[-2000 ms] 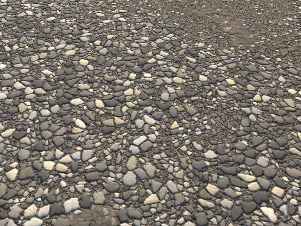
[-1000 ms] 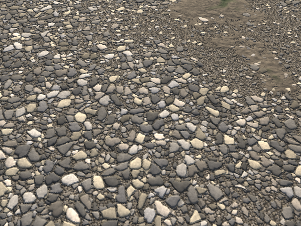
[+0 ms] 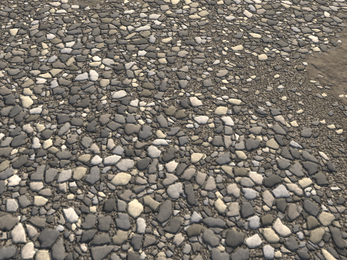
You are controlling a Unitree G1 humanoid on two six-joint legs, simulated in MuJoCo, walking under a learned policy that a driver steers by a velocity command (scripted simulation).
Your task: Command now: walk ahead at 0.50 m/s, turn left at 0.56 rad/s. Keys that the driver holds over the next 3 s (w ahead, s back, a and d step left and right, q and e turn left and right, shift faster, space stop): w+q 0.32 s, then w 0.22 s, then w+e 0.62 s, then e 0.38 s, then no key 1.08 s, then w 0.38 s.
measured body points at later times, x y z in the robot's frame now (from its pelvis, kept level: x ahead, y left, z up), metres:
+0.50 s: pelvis +0.29 -0.02 +0.00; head +0.32 -0.01 +0.45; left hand +0.44 +0.26 -0.08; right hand +0.31 -0.30 -0.13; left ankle +0.07 +0.03 -0.70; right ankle +0.42 -0.08 -0.72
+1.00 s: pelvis +0.52 +0.06 +0.01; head +0.55 +0.07 +0.46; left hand +0.45 +0.32 -0.13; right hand +0.78 -0.13 -0.07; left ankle +0.60 +0.17 -0.72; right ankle +0.42 -0.08 -0.71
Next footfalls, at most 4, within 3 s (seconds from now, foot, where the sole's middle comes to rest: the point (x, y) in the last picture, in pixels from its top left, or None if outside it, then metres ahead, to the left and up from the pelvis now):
0.48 right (203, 259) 0.46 -0.07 -0.75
0.98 left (138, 213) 0.63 0.18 -0.76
1.44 right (191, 168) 0.85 -0.04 -0.75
1.94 left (146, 169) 0.84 0.16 -0.75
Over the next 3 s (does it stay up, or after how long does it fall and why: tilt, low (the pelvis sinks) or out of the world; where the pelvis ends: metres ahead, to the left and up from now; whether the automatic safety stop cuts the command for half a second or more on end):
stays up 0.89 0.00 0.01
